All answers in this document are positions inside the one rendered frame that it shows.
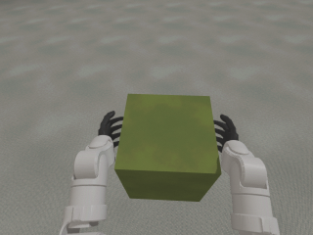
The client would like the robot right forearm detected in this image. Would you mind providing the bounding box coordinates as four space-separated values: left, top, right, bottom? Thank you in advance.
221 140 280 235

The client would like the robot right hand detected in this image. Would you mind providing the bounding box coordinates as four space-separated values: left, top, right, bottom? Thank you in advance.
213 114 239 153

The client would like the carton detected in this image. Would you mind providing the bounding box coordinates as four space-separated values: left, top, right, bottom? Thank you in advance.
114 93 222 202

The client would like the robot left forearm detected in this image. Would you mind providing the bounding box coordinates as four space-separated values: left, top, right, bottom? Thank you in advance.
59 135 115 235

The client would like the robot left hand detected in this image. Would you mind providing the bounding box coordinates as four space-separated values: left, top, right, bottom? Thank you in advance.
98 111 123 148

